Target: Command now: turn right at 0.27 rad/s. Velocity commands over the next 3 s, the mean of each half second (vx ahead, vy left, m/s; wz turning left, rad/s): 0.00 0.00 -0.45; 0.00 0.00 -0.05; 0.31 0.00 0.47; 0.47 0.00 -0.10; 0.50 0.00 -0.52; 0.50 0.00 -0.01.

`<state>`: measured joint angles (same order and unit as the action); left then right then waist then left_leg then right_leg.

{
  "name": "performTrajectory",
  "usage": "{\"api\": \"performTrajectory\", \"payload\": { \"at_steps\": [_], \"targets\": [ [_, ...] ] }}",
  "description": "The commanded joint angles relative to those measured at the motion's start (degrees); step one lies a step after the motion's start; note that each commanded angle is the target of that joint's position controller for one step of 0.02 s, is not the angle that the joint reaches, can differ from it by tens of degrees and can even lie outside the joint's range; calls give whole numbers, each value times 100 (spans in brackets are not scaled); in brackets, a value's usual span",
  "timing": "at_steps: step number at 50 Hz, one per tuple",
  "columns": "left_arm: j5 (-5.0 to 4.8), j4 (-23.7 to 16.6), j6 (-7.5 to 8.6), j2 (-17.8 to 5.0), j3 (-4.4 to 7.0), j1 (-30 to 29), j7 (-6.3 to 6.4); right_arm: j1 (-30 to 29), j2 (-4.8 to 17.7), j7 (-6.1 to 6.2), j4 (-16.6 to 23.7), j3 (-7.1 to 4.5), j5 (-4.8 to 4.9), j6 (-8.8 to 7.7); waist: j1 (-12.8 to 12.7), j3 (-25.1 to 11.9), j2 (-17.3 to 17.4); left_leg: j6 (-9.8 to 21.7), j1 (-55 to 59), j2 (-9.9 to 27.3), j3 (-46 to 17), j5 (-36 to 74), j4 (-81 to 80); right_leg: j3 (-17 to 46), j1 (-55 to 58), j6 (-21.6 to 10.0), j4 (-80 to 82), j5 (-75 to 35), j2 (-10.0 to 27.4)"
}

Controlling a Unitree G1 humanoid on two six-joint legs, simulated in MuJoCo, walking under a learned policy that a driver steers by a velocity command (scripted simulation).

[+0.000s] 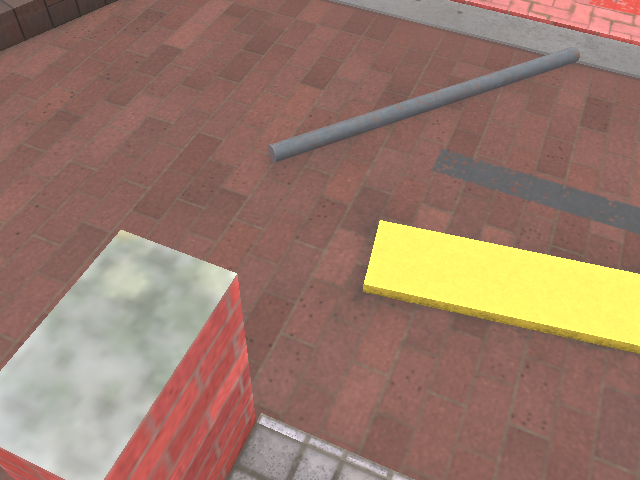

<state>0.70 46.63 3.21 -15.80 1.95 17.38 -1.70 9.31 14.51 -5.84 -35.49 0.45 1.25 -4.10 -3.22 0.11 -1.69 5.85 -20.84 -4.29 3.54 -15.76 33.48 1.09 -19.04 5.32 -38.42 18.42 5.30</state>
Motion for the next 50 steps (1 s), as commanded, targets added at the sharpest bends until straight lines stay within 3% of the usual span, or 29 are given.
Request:
{"api": "performTrajectory", "payload": {
  "at_steps": [1, 2, 3, 4, 6, 7, 9, 12, 14, 15, 16, 17, 18, 19, 20, 21, 22, 24, 26, 30, 34, 36, 38, 41, 42, 44, 45, 48, 50],
  "targets": [
    [161, -714, 218, -590, 96, -735, 248, 798, 1190, 398, 284, -544, -98, -24, 867, -298, 991, 1191, 1619, 2523, -2817, -740, -1782, 45, -1564, -241, -770, 597, 5],
    [253, -716, 224, -576, 96, -694, 291, 901, 1113, 542, 285, -544, -179, -83, 905, -165, 1073, 1590, 1480, 2677, -2855, -906, -2001, 62, -1795, -327, -1540, 1160, -33],
    [285, -670, 248, -572, 97, -651, 308, 884, 925, 638, 304, -500, -233, -152, 828, -75, 962, 1681, 1317, 2695, -2671, -633, -2152, 141, -1852, -396, -2094, 1264, -8],
    [315, -631, 269, -465, 64, -526, 302, 684, 733, 712, 352, -448, -265, -191, 637, -97, 734, 1555, 1177, 2532, -2233, -240, -2267, 112, -1665, -420, -2067, 1135, 5],
    [383, -627, 232, -90, -47, -397, 185, 242, 807, 850, 424, -491, -333, -201, 367, -146, 481, 1266, 841, 2146, -1276, 595, -2321, -326, -913, -426, -1637, 869, -71],
    [357, -633, 182, -9, -81, -376, 89, 118, 915, 902, 464, -551, -372, -194, 331, -180, 453, 1175, 788, 2059, -980, 842, -2327, -450, -637, -451, -1470, 767, -116],
    [266, -667, 85, -45, -105, -357, -82, 135, 1066, 947, 491, -662, -483, -157, 376, -260, 527, 1081, 972, 2096, -736, 1009, -2351, -443, -408, -459, -1014, 406, -110],
    [173, -810, 30, -195, -80, -337, -218, 96, 1220, 911, 466, -797, -506, -159, 423, -341, 680, 939, 1324, 2282, -656, 1033, -2126, -439, -229, -557, -264, 166, -101],
    [134, -821, 45, -315, 13, -167, -281, -127, 1262, 856, 411, -798, -539, -141, 274, -369, 622, 669, 1042, 2332, -477, 615, -1729, -569, 430, -758, 645, -649, -239],
    [76, -854, 83, -412, 109, -66, -297, -156, 1183, 831, 320, -750, -579, -134, 230, -396, 589, 443, 637, 2303, -367, 284, -1408, -629, 997, -914, 986, -1138, -439],
    [80, -850, 164, -654, 268, 195, -251, 79, 902, 818, 163, -652, -607, -135, 169, -441, 258, 70, 225, 2050, -44, -212, -688, -347, 1580, -1110, 1384, -1769, -377],
    [144, -981, 304, -1531, 505, 512, -56, 492, 352, 801, 357, -516, -599, -127, 317, -756, -1169, -697, -676, 1127, 777, -1917, 1380, 1333, 2296, -2186, 1880, -5095, 1073],
    [225, -1287, 486, -1994, 582, 258, -67, 605, 456, 817, 548, -473, -512, -202, 419, -612, -572, -923, -1472, 369, -209, -2312, 1705, 2601, 2102, -3069, 2133, -4796, 1865],
    [348, -1101, 569, -1538, 555, 106, -68, 37, 799, 810, 461, -571, -286, -102, 135, -101, -472, -983, -1890, 523, -778, -1709, 2172, 2239, 1643, -2728, 2390, -3002, 1491],
    [152, -1102, 569, -1233, 484, -219, -90, -78, 1108, 868, 408, -660, -272, -13, 233, -92, -651, -995, -2010, 598, -775, -1384, 2842, 1770, 1484, -2362, 2364, -2477, 1099],
    [20, -1164, 512, -978, 390, -408, -87, 82, 1235, 902, 274, -705, -396, 24, 386, -269, -490, -1010, -1980, 652, -850, -1181, 3258, 1569, 1359, -2124, 2299, -2454, 946],
    [-2, -1271, 477, -911, 338, -551, -99, 254, 1122, 913, 220, -637, -471, 20, 619, -293, -469, -1009, -1759, 725, -964, -929, 3361, 1466, 1035, -1928, 2263, -2833, 859],
    [162, -1388, 414, -949, 334, -589, -75, 313, 959, 864, 131, -513, -429, 12, 653, -390, -281, -1073, -1730, 678, -914, -359, 3445, 1370, 950, -1709, 2209, -3192, 686],
    [211, -1399, 421, -917, 330, -410, -97, 427, 924, 809, 23, -450, -375, 56, 578, -519, -328, -1203, -1934, 657, -892, -87, 3472, 1381, 1224, -1697, 2092, -3349, 634],
    [94, -1484, 449, -787, 247, -157, -200, 427, 960, 729, -143, -406, -393, 177, 473, -591, -356, -1464, -2114, 817, -991, 158, 3317, 1543, 1438, -1539, 1812, -3375, 618],
    [-18, -1606, 427, -738, 155, -236, -291, 394, 809, 664, -374, -343, -353, 121, 495, -527, -301, -1581, -1916, 1075, -994, 353, 2490, 1772, 1295, -1080, 1558, -2716, 481],
    [-94, -1549, 385, -565, 6, -399, -389, 693, 523, 434, -634, -244, -381, 150, 597, -459, -224, -1616, -1278, 1231, -875, 424, 1976, 1563, 801, -606, 1446, -2090, 235],
    [-199, -1481, 333, -664, -37, -453, -474, 755, 501, 183, -754, -238, -297, 160, 534, -291, -281, -1608, -702, 1172, -620, 487, 1476, 1579, 397, -206, 1520, -1440, 129],
    [-314, -1363, 259, -804, -40, -586, -559, 644, 578, 71, -750, -221, -148, 80, 462, -183, -338, -1499, -412, 1243, -751, 929, 581, 1986, 576, -6, 1717, -582, 333],
    [-362, -1331, 265, -802, -27, -680, -575, 569, 658, 102, -718, -241, -110, 46, 484, -208, -256, -1389, -593, 1344, -949, 1113, 4, 2291, 971, -85, 1703, -436, 493],
    [-272, -1282, 229, -933, 70, -355, -421, -20, 675, 238, -484, -213, -187, 36, 74, -407, -269, -1154, -757, 1248, -882, 769, -150, 2303, 1517, -444, 1812, -155, 491],
    [-197, -1301, 217, -1041, 149, -319, -321, -93, 669, 316, -395, -207, -245, 34, 6, -446, -320, -1086, -952, 1188, -869, 709, -96, 2378, 1731, -830, 1858, -160, 594],
    [-113, -1399, 240, -872, 207, -453, -134, 145, 546, 484, -363, -184, -380, -25, 131, -320, -344, -934, -1127, 1059, -691, 209, 436, 2376, 1592, -2274, 2013, -268, 968],
    [8, -1450, 335, -828, 236, -276, 57, 224, 647, 579, -379, -241, -490, -62, 5, -133, -532, -829, -1356, 1020, -624, -871, 1587, 2469, 1399, -2757, 2396, -44, 1352]
  ]
}}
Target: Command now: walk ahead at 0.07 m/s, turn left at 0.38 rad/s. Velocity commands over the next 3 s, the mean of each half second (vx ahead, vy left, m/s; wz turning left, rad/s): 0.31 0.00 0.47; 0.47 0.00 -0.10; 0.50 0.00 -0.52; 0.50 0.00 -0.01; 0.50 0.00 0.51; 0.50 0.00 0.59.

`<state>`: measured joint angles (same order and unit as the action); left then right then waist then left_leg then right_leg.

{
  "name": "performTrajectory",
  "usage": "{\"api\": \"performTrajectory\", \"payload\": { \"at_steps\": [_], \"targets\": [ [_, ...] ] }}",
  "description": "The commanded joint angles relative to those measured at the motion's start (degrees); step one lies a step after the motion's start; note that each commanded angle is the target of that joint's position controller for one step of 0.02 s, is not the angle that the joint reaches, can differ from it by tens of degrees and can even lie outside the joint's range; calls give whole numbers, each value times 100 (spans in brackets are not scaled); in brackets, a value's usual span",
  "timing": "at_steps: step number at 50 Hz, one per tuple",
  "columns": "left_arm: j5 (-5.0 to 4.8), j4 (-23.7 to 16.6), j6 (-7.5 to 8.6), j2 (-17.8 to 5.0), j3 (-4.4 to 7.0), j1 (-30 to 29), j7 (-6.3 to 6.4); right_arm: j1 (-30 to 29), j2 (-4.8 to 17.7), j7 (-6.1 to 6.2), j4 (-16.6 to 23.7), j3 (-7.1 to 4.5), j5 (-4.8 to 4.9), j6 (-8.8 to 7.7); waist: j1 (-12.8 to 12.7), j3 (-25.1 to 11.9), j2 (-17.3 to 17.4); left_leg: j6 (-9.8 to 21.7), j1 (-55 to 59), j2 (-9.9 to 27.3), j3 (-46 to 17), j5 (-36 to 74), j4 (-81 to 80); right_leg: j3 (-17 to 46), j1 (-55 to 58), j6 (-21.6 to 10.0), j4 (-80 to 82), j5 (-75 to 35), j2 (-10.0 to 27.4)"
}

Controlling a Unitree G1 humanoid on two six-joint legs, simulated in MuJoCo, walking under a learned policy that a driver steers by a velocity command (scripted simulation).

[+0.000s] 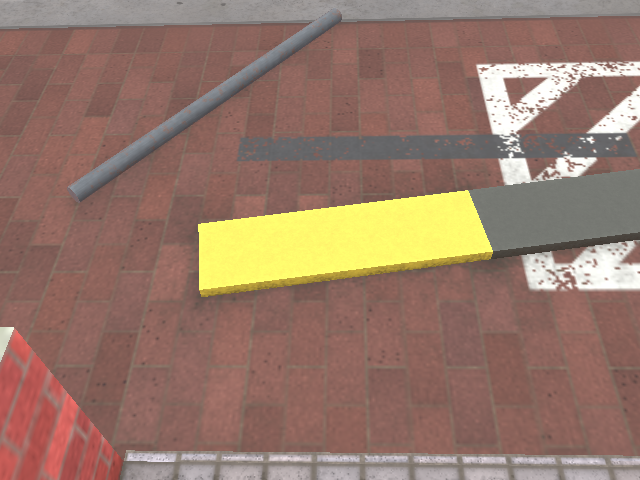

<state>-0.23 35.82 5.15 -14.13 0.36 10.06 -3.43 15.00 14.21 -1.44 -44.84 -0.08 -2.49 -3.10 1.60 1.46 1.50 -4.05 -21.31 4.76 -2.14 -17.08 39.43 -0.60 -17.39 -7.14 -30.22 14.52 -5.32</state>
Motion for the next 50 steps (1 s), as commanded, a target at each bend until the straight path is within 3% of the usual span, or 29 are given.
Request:
{"api": "performTrajectory", "payload": {
  "at_steps": [1, 3, 6, 11, 14, 15, 16, 17, 18, 19, 21, 25, 27, 28, 31, 35, 37, 39, 40, 41, 42, 43, 44, 45, 46, 47, 48, 49, 50],
  "targets": [
    [174, -366, 210, -873, 363, 538, 358, -375, 698, 159, 529, -207, -186, -166, -526, -120, -841, 244, -1562, 119, -120, -1075, 1528, 2674, 1214, -1530, 1806, 933, 2498],
    [238, -287, 289, -602, 273, 611, 583, -461, 481, 111, 513, -178, -318, -153, -496, -2, -661, 359, -1827, 126, -141, -868, 1628, 2407, 1388, -1189, 2092, 1614, 2404],
    [261, -183, 262, -711, 280, 625, 740, -732, 139, -118, 593, -121, -319, -94, -543, 6, -474, 477, -1335, 3, 268, -433, 931, 1395, 1310, -724, 2195, 1345, 2066],
    [393, 11, 129, -1097, 361, 534, 606, -534, 228, -393, 623, -147, -182, -164, -419, 55, -613, 759, -96, -165, 514, 203, 66, 698, 712, -569, 2019, 1405, 2165],
    [461, 236, 27, -1126, 293, 256, 492, 178, 553, -434, 410, -340, -72, -425, -15, -22, -323, 984, 1745, -546, 720, 732, -859, 160, -264, -432, 821, 1725, 2002],
    [558, 405, 57, -827, 201, 538, 476, 683, 855, -333, 330, -518, -225, -519, 197, -266, 105, 1109, 2557, -456, 441, 418, -1074, -373, -672, -190, -641, 1367, 1592],
    [635, 266, 115, -247, 21, 621, 390, 1418, 1558, -124, 290, -667, -328, -599, 240, -761, 1091, 1968, 3555, 789, -1834, 1724, -1439, -576, -1844, 378, -2970, 1802, 734],
    [468, -179, 337, -99, -80, 393, 279, 1599, 1557, -186, 512, -595, -233, -648, 440, -820, 1084, 2835, 4017, 1419, -3653, 671, -2286, 476, -3283, 549, -3254, 2015, 199],
    [297, -162, 353, -473, 1, -443, 270, 1406, 910, -215, 380, -504, -179, -654, 672, 292, 695, 2480, 3280, 1248, -3325, -798, -2505, 646, -4074, 570, -3774, 1649, 542],
    [387, -48, 319, -745, 92, -463, 344, 1071, 584, -236, 432, -381, -32, -610, 478, 331, 467, 2296, 2882, 1009, -2805, -881, -2384, 510, -3909, 625, -4126, 1340, 745],
    [529, 140, 217, -683, 59, 11, 384, 686, 362, -289, 518, -231, -42, -490, -30, 161, 152, 2326, 1743, 948, -2361, 272, -2316, 608, -3175, 618, -3886, 878, 1002],
    [627, 437, 57, -431, -123, 185, 126, 460, 330, -49, 512, -187, -243, -517, -94, -106, -55, 1940, 1049, 246, -1336, 1293, -1970, 776, -2758, 616, -2273, -1938, 1092],
    [534, 443, 43, -402, -145, -141, 29, 962, 427, -37, 275, -214, -199, -486, 165, -226, -129, 1902, 699, -73, -935, 1138, -1456, 489, -2433, 666, -1192, -3506, 949],
    [523, 395, -1, -205, -191, -331, 1, 1277, 421, -102, 106, -166, -210, -421, 225, -125, 72, 1882, 137, -179, -864, 930, -1368, 319, -1863, 620, -957, -4150, 881],
    [591, 231, -73, -355, -122, -593, -4, 1698, 312, -188, -88, -94, -177, -365, 266, 170, 75, 1862, -279, -133, -1321, 390, -949, 184, -1593, 586, -826, -4071, 739],
    [499, 211, -119, -481, -70, -1328, 46, 2390, 274, -4, -406, -25, -29, -369, 594, 386, 103, 1438, 1313, -23, -1828, 864, 68, 250, -2877, 575, -177, -3477, 781],
    [491, 270, -124, -386, -68, -1532, 39, 2441, 336, 26, -441, -1, 27, -326, 634, 411, 114, 1216, 1135, -188, -1670, 1390, 343, -107, -2277, 518, 70, -3039, 705],
    [471, 640, -64, -605, 51, -688, 131, 2330, 559, -45, -366, 3, -6, -332, 286, 269, 128, 890, 195, -286, -1269, 2823, 915, -615, -268, 600, -76, -2388, 450],
    [408, 921, -43, -797, 158, 110, 164, 2015, 778, -111, -269, -26, -37, -331, -103, 297, 11, 630, -57, -213, -1179, 3773, 1499, -601, 545, 546, 7, -2035, 432],
    [364, 1563, 8, -991, 279, 1924, 215, 1244, 942, -253, -79, -59, -89, -280, -932, 282, -314, 315, -913, -116, -1116, 4190, 2822, -262, 1952, 309, 340, -2248, 547],
    [371, 2341, -15, -1015, 401, 4374, 209, 1276, 806, -484, -305, -10, -245, -255, -1825, -798, -1465, -175, -1993, -829, -323, 1836, 6206, 259, 4487, -579, 222, -3578, 947],
    [388, 2072, 16, -1391, 499, 4032, 45, 2708, -129, -638, -580, 246, -306, -285, -894, -2451, -1305, -353, -3748, -1006, -122, -2823, 8092, 2047, 6686, -2063, -1329, -6000, 2246],
    [559, 1912, 7, -1437, 551, 3844, -38, 1413, 180, -628, 65, 235, -199, -390, -1435, -1656, -440, -464, -5644, -1022, -330, -2893, 8646, 3069, 6518, -2230, -819, -4846, 2491],
    [459, 1408, 102, -1171, 531, 2634, -70, 541, 407, -501, 477, 195, -83, -425, -1193, -778, -335, -294, -6399, -734, -732, -1947, 7404, 3932, 5203, -2090, 89, -1777, 2824],
    [375, 1026, 123, -419, 267, 1558, -179, 680, 466, -246, 284, 176, -223, -317, -454, -12, 326, 150, -5411, -191, -734, -754, 6137, 3500, 2670, -1700, 871, -312, 2527],
    [285, 689, 127, -98, 87, 838, -263, 632, 375, -59, 157, 154, -382, -207, 1, 584, -77, 330, -4088, 185, -644, -817, 5213, 3204, 172, -1724, 1275, 279, 2193],
    [278, 241, 165, 6, -10, 75, -205, 772, 180, -3, 59, 221, -440, -165, 347, 865, -534, 418, -2828, 641, -654, 317, 3211, 2413, -1542, -1447, 1711, 89, 1671],
    [134, 141, 168, -292, 78, 119, -178, 525, 160, -88, 190, 181, -362, -144, 245, 834, -883, 361, -1904, 489, -133, 1078, 2522, 1750, -2426, -1450, 1412, -19, 1187],
    [112, 170, 184, -408, 190, 308, -169, 222, 146, -209, 159, 164, -286, -100, 36, 599, -845, 242, -980, 357, 392, 1632, 1766, 1126, -2826, -1223, 1332, 148, 654]
  ]
}}
Over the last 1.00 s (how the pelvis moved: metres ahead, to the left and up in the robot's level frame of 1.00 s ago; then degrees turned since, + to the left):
-0.06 -0.12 0.01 -17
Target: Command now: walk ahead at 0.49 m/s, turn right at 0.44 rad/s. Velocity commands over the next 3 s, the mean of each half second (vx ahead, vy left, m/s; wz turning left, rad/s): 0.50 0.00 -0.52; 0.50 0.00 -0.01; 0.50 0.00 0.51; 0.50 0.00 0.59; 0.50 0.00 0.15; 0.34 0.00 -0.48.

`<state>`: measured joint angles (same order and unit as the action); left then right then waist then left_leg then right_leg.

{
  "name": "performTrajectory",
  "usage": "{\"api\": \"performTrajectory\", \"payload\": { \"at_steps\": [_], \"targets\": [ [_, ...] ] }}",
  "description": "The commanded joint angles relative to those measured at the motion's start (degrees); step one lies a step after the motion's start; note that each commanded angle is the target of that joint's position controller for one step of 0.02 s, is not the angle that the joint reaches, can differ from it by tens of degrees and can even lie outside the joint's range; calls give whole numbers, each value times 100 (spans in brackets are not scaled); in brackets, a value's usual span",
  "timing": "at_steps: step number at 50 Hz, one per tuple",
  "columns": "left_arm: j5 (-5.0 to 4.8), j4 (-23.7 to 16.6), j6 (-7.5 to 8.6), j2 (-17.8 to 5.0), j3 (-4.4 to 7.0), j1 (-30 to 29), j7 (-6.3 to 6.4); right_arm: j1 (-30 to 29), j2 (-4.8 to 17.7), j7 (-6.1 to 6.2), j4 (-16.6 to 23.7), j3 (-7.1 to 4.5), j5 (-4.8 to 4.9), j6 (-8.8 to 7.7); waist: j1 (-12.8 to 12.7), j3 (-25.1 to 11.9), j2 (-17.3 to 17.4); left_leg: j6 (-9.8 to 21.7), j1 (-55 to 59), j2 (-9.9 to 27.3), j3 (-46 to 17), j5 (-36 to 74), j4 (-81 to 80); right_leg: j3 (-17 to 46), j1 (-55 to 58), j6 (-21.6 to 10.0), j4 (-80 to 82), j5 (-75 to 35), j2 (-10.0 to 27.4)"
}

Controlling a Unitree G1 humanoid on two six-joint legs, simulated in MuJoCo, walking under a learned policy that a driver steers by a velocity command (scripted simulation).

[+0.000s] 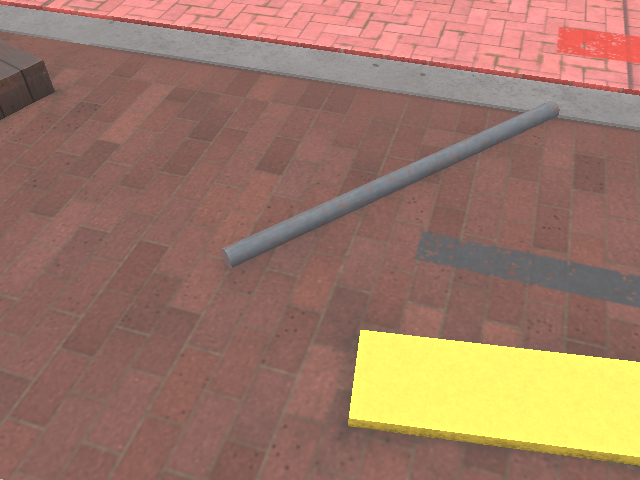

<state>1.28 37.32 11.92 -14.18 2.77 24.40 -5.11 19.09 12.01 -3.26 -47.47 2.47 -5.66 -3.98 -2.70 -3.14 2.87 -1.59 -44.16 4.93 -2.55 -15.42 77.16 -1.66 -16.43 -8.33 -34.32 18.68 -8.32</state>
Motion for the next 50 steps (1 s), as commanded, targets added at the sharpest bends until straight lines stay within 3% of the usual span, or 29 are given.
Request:
{"api": "performTrajectory", "payload": {
  "at_steps": [1, 3, 4, 7, 9, 11, 12, 14, 17, 19, 20, 21, 22, 23, 26, 27, 28, 29, 30, 32, 33, 34, 35, 36, 38, 39, 42, 45, 50],
  "targets": [
    [71, 152, -468, -672, 51, -626, 14, -688, 171, -133, 601, -2, 139, 70, 284, 1018, -985, -72, 1841, 146, 759, 1726, -2165, 1218, -3225, -1004, 1770, -1004, 870],
    [217, 220, -402, -988, 137, -274, -4, -628, -25, -272, 806, 101, 109, 160, 373, 665, -1254, -44, 2790, -184, 626, 3117, -1640, 1319, -3361, -909, 1263, -2140, 861],
    [74, 100, -350, -1134, 158, -375, 9, -628, 284, -243, 935, -14, 122, 156, 515, 633, -1226, -117, 2724, -312, 561, 2753, -1834, 1399, -3029, -799, 1046, -2354, 864],
    [-101, 498, -305, -482, -88, 1374, 245, -2295, 707, 39, 1449, -136, -136, 21, -549, 417, -1539, -308, -1447, -278, -260, 2092, -3278, 2543, 1875, -691, -399, -1438, 1049],
    [-106, 695, -435, -289, -181, 2327, 312, -3141, 402, 93, 1608, -88, -172, -27, -983, 374, -1882, -236, -2259, -302, -242, 1686, -3747, 3077, 2969, -628, -715, -1574, 1047],
    [-149, 577, -573, -297, -217, 2305, 290, -3504, 147, -8, 1662, -44, -102, -69, -933, 469, -1805, -118, -1521, -352, -32, 1793, -3547, 3346, 1990, -691, -655, -1952, 972],
    [-264, 415, -634, -154, -249, 2054, 285, -3339, 80, -107, 1416, 40, -127, -39, -973, 630, -1230, -28, -577, -215, -6, 3147, -4765, 2715, 1041, -486, -712, -792, 574],
    [-110, 249, -731, -561, -164, 1797, 126, -3296, -13, -161, 1451, 50, 19, 29, -632, 517, -1367, 209, 1995, -378, 189, 3676, -4746, 2668, -797, -308, -547, -622, 372],
    [-187, 176, -717, -690, -105, 2245, 103, -3276, 374, -168, 1345, -96, 248, 77, -574, 471, -1446, 370, 3273, -340, 250, 3687, -6050, 2484, -525, 217, -1095, -1570, 146],
    [-138, 79, -810, -682, -172, 2344, 178, -1580, 510, -129, 750, -227, 368, 24, 47, 11, -1347, 665, 5492, 111, 229, 4872, -6787, 2191, -967, 860, -2413, -3053, 66],
    [-543, -642, -972, 6, 44, 1164, 372, -1261, 626, 30, 1016, -650, 740, -58, 695, 64, -2170, 1132, 6270, 533, -627, 6015, -5866, 2198, -2855, 1014, -4227, -620, -31],
    [-465, -1114, -997, 19, -97, 1027, 488, 95, 1128, 168, 607, -780, 632, -54, 1194, -1433, -1153, 2048, 9185, 2160, -1273, 9903, -3910, 1337, -4933, 1314, -6797, 3596, -118],
    [-461, -1371, -1059, -493, -114, 1515, 597, 541, 1194, 157, 184, -879, 707, -9, 1154, -2897, -1089, 2598, 10802, 3149, -1695, 9521, -3260, 1043, -6010, 1357, -7878, 4261, 628],
    [-405, -1667, -1049, -860, -116, 1130, 644, 474, 1084, 241, 227, -895, 643, 112, 1247, -3174, -1212, 2424, 10578, 2855, -1580, 7172, -3613, 950, -6225, 1394, -7932, 3800, 1233],
    [-95, -1976, -928, -311, -587, 644, 765, -369, 1330, 517, 301, -912, 810, 315, 797, -2337, -1867, 1772, 7823, 2204, -1397, 5168, -4240, 1003, -5547, 1337, -6598, 3831, 1828],
    [-266, -2124, -903, -326, -669, 423, 756, -838, 1650, 584, 269, -949, 885, 253, 347, -1774, -1474, 1477, 6537, 2246, -1445, 3717, -4665, 1560, -5301, 1277, -5295, 3560, 2237],
    [-428, -2025, -911, -316, -722, 913, 729, -2333, 1664, 660, 788, -888, 874, 81, -497, -1355, -1668, 1015, 4177, 1539, -726, 2614, -5534, 1748, -2836, 1202, -2579, 499, 2353],
    [-266, -1312, -909, -177, -739, 1661, 663, -2790, 1517, 551, 800, -907, 935, 80, -859, -1227, -2110, 894, 2681, 593, 31, 1664, -5529, 992, -315, 1227, -1624, -2162, 1667],
    [-190, -464, -975, -241, -617, 2540, 623, -2717, 1375, 402, 727, -883, 892, 74, -989, -1185, -2057, 885, 2283, 618, 279, 1856, -5362, 408, 827, 1327, -1638, -3179, 1251],
    [-267, 608, -1064, -242, -459, 4475, 535, -2850, 1245, 138, 551, -873, 870, 257, -1830, -1483, -1613, 557, 2923, 516, 568, 2807, -3844, 88, 1963, 1154, -1484, -2116, 967],
    [-276, 823, -1066, -479, -322, 4855, 501, -3009, 1159, 89, 550, -856, 811, 310, -2164, -1016, -2461, 170, 2816, -323, 731, 1240, -1676, 27, 1857, 932, -878, -2706, 831],
    [-299, 611, -1048, -634, -395, 3668, 499, -2046, 310, 10, 482, -642, 427, 385, -859, -376, -4245, 35, 1939, -1208, 516, -2427, 352, 816, 1158, 1180, -738, -4692, 882],
    [-407, 61, -1058, -1079, -328, 2660, 563, -7, -123, -3, 120, -507, 472, 342, 322, -1124, -5171, 193, 1333, -1021, -464, -2857, 1549, 2376, 1521, 788, -175, -3631, 1552],
    [-448, -65, -1148, -1197, -89, 2629, 583, 491, 211, -28, -108, -512, 629, 223, 249, -1445, -4290, 246, 1110, -969, -691, -2540, 2141, 3341, 1610, 368, 599, -1393, 2021],
    [-87, 271, -1132, -966, 51, 2281, 605, -766, 602, 109, 121, -565, 881, 296, 84, -285, -2167, 435, 765, -598, -334, -903, 1674, 4349, 48, 198, 1697, 2135, 2325],
    [40, 384, -1083, -771, 15, 1972, 643, -1011, 613, 161, 177, -570, 825, 350, 24, -58, -1929, 381, 1131, -502, -352, -278, 1163, 3686, -305, 345, 1552, 1986, 2132],
    [-121, 981, -943, -618, -74, 2388, 871, -1288, 762, 238, 255, -650, 659, 249, -460, 558, -2488, 231, 893, -751, -905, 201, 384, 2415, 465, 562, 1494, 471, 1925],
    [-180, 1396, -851, -864, -22, 2423, 970, -1663, 648, 183, 264, -717, 800, 179, -558, 1026, -1343, 394, -128, -934, -1138, 457, -520, 2150, 1512, 997, 1521, -1730, 2292],
    [83, 1688, -767, -1018, 25, 1628, 937, -1704, 0, 147, 63, -620, 850, 212, -195, 1352, -262, 478, -503, -929, -699, 1188, -1154, 774, 1674, 1409, 1998, -3746, 2223]
  ]
}}
Over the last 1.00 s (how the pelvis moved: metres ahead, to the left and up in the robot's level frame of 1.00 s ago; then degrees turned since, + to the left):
0.38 0.23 -0.15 12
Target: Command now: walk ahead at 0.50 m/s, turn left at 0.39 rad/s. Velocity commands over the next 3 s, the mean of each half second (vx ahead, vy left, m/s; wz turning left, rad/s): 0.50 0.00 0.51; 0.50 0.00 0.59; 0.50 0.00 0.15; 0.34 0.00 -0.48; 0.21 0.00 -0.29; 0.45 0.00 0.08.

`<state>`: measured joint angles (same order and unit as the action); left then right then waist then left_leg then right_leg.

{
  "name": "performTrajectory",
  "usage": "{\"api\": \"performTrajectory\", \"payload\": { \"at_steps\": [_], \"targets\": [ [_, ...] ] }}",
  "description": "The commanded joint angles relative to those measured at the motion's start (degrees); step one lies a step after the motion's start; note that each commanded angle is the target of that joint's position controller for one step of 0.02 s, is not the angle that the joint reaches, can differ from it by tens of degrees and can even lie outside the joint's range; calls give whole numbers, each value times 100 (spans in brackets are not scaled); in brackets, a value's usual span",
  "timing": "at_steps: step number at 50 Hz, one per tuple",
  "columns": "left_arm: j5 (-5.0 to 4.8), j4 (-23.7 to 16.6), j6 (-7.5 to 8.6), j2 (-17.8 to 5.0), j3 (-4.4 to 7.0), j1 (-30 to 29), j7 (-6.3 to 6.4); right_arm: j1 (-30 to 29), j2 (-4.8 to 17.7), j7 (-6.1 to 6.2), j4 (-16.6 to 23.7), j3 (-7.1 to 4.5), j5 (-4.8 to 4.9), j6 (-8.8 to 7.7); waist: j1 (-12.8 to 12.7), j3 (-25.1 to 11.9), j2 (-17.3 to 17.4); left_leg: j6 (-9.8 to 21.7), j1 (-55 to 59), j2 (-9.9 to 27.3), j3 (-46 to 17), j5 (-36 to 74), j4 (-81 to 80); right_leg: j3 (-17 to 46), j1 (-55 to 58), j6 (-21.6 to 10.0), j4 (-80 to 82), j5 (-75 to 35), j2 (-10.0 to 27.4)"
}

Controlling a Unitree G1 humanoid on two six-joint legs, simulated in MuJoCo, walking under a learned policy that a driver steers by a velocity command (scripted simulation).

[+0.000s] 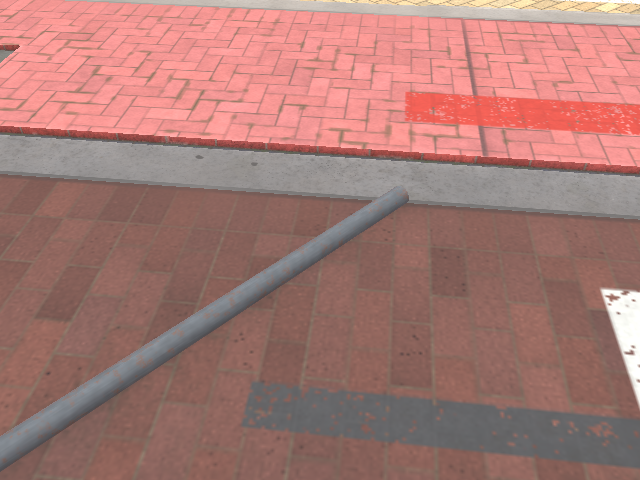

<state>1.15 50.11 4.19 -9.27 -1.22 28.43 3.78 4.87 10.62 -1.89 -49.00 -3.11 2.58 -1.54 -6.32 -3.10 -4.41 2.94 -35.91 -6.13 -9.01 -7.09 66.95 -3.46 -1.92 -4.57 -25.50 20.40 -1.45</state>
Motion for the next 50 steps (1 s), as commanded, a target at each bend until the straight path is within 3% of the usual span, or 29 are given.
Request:
{"api": "performTrajectory", "payload": {
  "at_steps": [1, 5, 7, 10, 11, 12, 13, 14, 15, 16, 17, 18, 19, 21, 23, 26, 29, 32, 36, 37, 38, 39, 40, 41, 42, 43, 44, 47, 50],
  "targets": [
    [98, 418, 20, -1392, 401, 910, 38, -309, 100, 31, 255, -46, 13, -11, 276, 1435, 454, 25, -1370, 251, 19, 450, -221, 704, 40, 1014, 1264, -4064, 1499],
    [87, 430, 1, -1053, 339, 40, 51, -1004, 61, 50, 620, 32, -80, -26, 411, 1598, 603, 119, -1396, 352, 682, 675, -925, -105, -421, 940, 1664, -5005, 1325],
    [93, 396, 41, -1132, 374, -360, 28, -933, 169, 31, 672, 0, -144, -68, 595, 1153, 429, 372, -651, 239, 1144, 814, -1392, -544, -334, 1008, 1480, -6484, 1201],
    [-20, 355, 62, -1388, 475, -698, 152, -536, 554, 1, 648, -137, -185, -89, 943, 469, 65, 482, 635, -70, 1960, 503, -1738, -841, -47, 914, 560, -8676, 1238],
    [-65, 294, 58, -1478, 511, -900, 218, 20, 731, 13, 518, -214, -181, -72, 1245, 209, -137, 521, 1243, -137, 1985, 286, -1845, -807, -37, 891, -44, -9315, 1297],
    [-78, 151, 44, -1610, 557, -1326, 247, 1227, 963, 40, 159, -330, -188, -35, 1767, -245, -227, 695, 2434, -94, 1628, 66, -2097, -650, -404, 847, -1261, -9582, 1307],
    [-135, -39, 43, -1923, 639, -2124, 204, 2911, 1198, 65, -309, -441, -164, -21, 2847, -668, 551, 1197, 3929, 371, 666, 922, -3248, -704, -1145, 938, -4172, -6577, 655],
    [108, -300, 136, -637, 339, -2460, -116, 2757, 532, 22, -724, -100, -290, -49, 1959, -137, 1913, 1353, 4077, 544, -641, 540, -3291, 91, -3153, 703, -6379, 743, -624],
    [-192, -532, 297, -284, 254, -1094, -447, 1387, 785, 76, -137, -82, -447, -116, 604, -734, 2083, 2486, 3833, 1592, -3792, -3203, -4672, 1505, -4304, 404, -7106, 1127, -610],
    [-287, -668, 459, -879, 346, -1414, -578, 1027, 758, 152, 120, -126, -400, -158, 747, 28, 1212, 2259, 2851, 1718, -4336, -4735, -5824, 1492, -4379, -49, -6429, 381, -414],
    [-294, -746, 510, -1102, 403, -1498, -582, 735, 687, 171, 230, -86, -385, -258, 410, 450, 377, 1983, 2139, 1764, -3913, -4147, -6085, 1347, -4213, -138, -5789, -65, -141],
    [-146, -686, 445, -1098, 407, -1408, -493, 422, 679, 113, 335, -57, -300, -318, 136, 474, -279, 1647, 1512, 1483, -3372, -3321, -6058, 1248, -3757, -81, -5190, -354, 152],
    [-22, -660, 352, -1185, 430, -1277, -419, 285, 690, 86, 405, -59, -286, -349, 64, 329, -250, 1522, 1206, 1219, -2906, -2824, -5936, 1226, -3470, 51, -4874, -533, 290],
    [84, -703, 248, -1343, 486, -1470, -287, 460, 678, 130, 392, -49, -137, -349, 171, 278, -119, 1406, 979, 874, -2054, -1856, -5827, 1072, -3203, 342, -3964, -940, 507],
    [142, -874, 211, -1129, 427, -1979, -179, 873, 830, 213, 379, -82, -120, -309, 448, 213, 150, 1328, 852, 695, -1522, -1020, -5751, 772, -2989, 574, -3076, -1383, 478],
    [14, -1043, 217, -889, 354, -2495, -150, 1431, 904, 277, 318, -112, -98, -243, 829, 59, 756, 1156, 1230, 594, -1340, -613, -5559, 758, -2796, 778, -1828, -2088, 282],
    [-119, -1138, 295, -1045, 408, -2859, -196, 1677, 910, 288, 294, -131, -72, -200, 1087, -38, 1069, 1062, 2071, 701, -1640, -890, -5321, 1029, -2902, 841, -1080, -2350, 202],
    [-190, -1280, 410, -1182, 442, -3216, -299, 1731, 962, 301, 337, -173, -54, -145, 1236, 68, 1095, 1082, 2811, 894, -2074, -1342, -4890, 1227, -3213, 746, -286, -2128, 177],
    [-249, -1237, 475, -1229, 510, -2991, -413, 1582, 987, 384, 462, -209, -110, -8, 1160, 174, 1250, 1034, 2546, 771, -2412, -1624, -4118, 1313, -2203, 587, 430, -1873, 157],
    [-264, -1155, 477, -1237, 551, -2681, -416, 1507, 950, 416, 487, -192, -114, 26, 958, 176, 1294, 963, 2393, 711, -2397, -1404, -3749, 1279, -1758, 482, 753, -1906, 224],
    [-235, -1033, 472, -1255, 598, -2297, -409, 1512, 838, 418, 500, -147, -116, 49, 750, 36, 1178, 816, 2108, 530, -2202, -1437, -3183, 1124, -1084, 416, 931, -1965, 289],
    [-124, -952, 503, -1612, 705, -2168, -409, 1808, 693, 326, 549, -110, -9, 14, 893, -498, 64, 490, 908, 198, -1483, -1587, -2805, 1761, 438, 98, 349, -1563, 727],
    [-184, -832, 496, -1630, 802, -1438, -386, 1768, 722, 287, 576, -67, 24, -47, 493, -910, -779, 145, -219, -37, -719, -2111, -1599, 2952, 1705, -422, 488, -514, 1535],
    [-194, -754, 478, -1565, 795, -811, -382, 1305, 895, 273, 831, -39, 43, -101, 68, -953, -1073, 76, -990, 34, -494, -2403, -480, 4018, 2083, -708, 804, 453, 2197],
    [-203, -787, 444, -1473, 750, -850, -389, 1066, 1033, 278, 874, -57, -7, -102, 99, -546, -524, 40, -1228, 297, -401, -2186, 109, 4067, 1759, -685, 891, 573, 2301],
    [-207, -796, 406, -1455, 760, -1044, -379, 806, 1063, 284, 917, -77, -71, -111, 152, 74, -71, -12, -1525, 484, -255, -1850, 379, 3645, 1327, -628, 939, 22, 2230],
    [-193, -801, 372, -1348, 725, -1162, -366, 599, 1012, 275, 958, -75, -120, -124, 193, 411, 230, 5, -1569, 673, -130, -1568, 332, 3078, 905, -496, 1065, -567, 2048],
    [-153, -741, 326, -1040, 600, -1424, -436, 306, 787, 199, 1197, -68, -98, -115, 324, 567, -114, 38, -1106, 905, 437, -1017, -172, 1928, 3, -300, 1554, -1515, 1476],
    [-132, -598, 384, -1193, 627, -1269, -417, 96, 674, 144, 1404, -71, -121, -142, 329, 551, -191, 0, -1033, 1067, 417, -122, -527, 1520, -162, -440, 1857, -1945, 1554]
  ]
}}
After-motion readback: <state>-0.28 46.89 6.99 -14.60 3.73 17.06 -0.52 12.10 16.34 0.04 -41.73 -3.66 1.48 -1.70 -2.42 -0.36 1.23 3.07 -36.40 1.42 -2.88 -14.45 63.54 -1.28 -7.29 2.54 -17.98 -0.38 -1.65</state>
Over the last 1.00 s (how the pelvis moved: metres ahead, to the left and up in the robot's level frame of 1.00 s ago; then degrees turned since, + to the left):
0.51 -0.27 -0.12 -15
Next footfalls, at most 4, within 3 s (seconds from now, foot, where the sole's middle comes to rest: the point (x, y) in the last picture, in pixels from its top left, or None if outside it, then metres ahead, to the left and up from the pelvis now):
0.26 left None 0.32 0.05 -0.74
0.74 right None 0.55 -0.11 -0.75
1.26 left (226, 470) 0.65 0.31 -0.78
1.82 right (265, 348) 1.00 0.28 -0.78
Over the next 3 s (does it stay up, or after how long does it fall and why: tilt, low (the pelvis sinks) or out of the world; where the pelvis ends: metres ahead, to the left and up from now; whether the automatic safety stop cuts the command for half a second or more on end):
stays up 1.15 0.40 -0.02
